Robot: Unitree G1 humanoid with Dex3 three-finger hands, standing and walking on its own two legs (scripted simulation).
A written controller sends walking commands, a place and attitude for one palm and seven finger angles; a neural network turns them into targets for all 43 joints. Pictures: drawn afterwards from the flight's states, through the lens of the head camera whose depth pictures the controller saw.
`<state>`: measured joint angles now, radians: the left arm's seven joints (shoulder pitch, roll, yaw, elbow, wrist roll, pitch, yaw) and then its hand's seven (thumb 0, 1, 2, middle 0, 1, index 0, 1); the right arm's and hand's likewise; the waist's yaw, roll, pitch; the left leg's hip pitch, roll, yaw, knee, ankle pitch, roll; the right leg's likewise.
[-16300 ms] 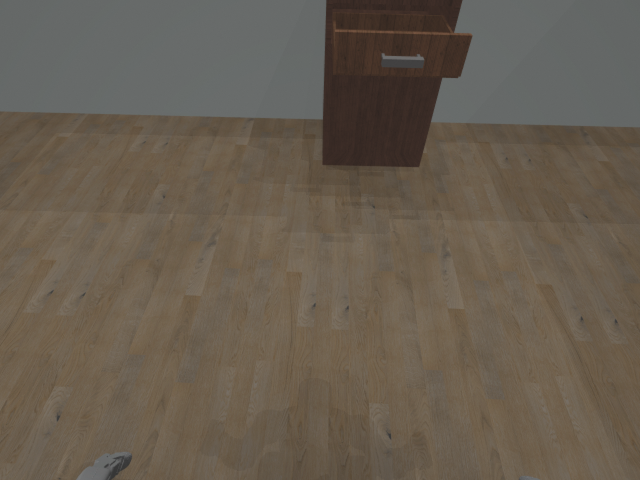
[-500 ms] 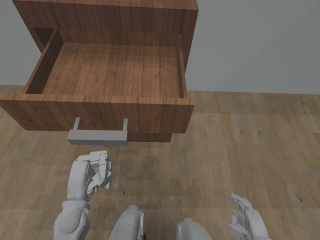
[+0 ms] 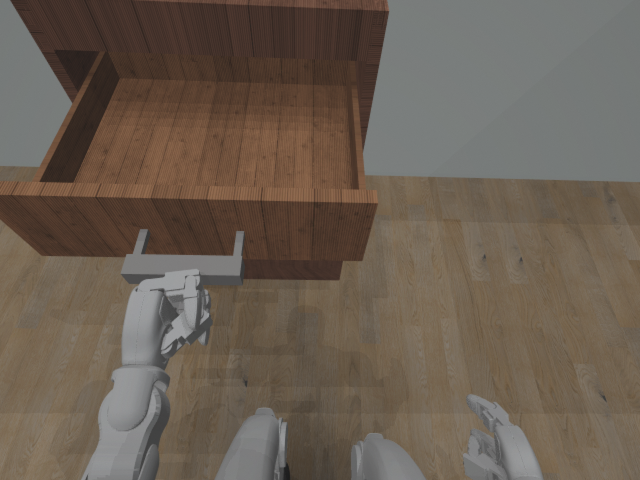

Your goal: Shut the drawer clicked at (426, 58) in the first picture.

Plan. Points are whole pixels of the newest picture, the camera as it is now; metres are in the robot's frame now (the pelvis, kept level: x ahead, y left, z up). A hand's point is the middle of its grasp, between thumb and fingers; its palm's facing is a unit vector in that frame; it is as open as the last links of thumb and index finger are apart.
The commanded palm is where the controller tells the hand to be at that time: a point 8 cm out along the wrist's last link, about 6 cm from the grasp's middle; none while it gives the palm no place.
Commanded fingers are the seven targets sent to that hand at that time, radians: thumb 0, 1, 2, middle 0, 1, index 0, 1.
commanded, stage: push the drawer shut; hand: left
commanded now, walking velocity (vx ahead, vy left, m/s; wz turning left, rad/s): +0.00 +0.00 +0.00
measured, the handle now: (188, 253) +0.38 +0.19 +0.03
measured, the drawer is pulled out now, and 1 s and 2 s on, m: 0.27 0.15 0.03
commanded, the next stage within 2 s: none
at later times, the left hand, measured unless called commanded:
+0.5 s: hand (210, 273) +0.35 +0.16 +0.03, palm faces +0.02 -1.00 -0.04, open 2.9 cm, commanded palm +0.35 +0.20 +0.03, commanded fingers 0.00 0.90 0.90 -1.40 -1.60 -1.40 -1.60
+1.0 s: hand (221, 227) +0.42 +0.15 +0.03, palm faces +0.06 -1.00 -0.04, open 3.0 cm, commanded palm +0.41 +0.20 +0.03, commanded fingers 0.00 0.90 0.90 -1.40 -1.60 -1.40 -1.60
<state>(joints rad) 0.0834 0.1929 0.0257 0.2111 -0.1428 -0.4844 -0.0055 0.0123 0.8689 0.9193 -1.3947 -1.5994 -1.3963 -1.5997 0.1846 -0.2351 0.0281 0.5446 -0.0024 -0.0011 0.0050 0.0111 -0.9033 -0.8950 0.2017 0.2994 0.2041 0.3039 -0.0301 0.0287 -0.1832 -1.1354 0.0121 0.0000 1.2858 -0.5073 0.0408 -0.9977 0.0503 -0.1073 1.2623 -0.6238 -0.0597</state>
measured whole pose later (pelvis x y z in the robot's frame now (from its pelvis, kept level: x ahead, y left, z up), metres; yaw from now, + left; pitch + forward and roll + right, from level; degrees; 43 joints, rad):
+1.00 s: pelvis -0.01 +0.01 +0.00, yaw -1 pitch +23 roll -4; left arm -0.53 0.24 0.18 0.82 -0.09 -0.53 0.02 -0.02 0.85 0.94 -1.40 -1.60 -1.40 -1.60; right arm 0.27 -0.25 0.02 0.63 -0.01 0.05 0.02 0.01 -0.90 -0.89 0.20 0.30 0.20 0.30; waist -0.10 0.03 -0.17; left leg -1.20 0.01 0.02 1.27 -0.47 0.06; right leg -1.07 0.05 -0.09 1.25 -0.58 -0.04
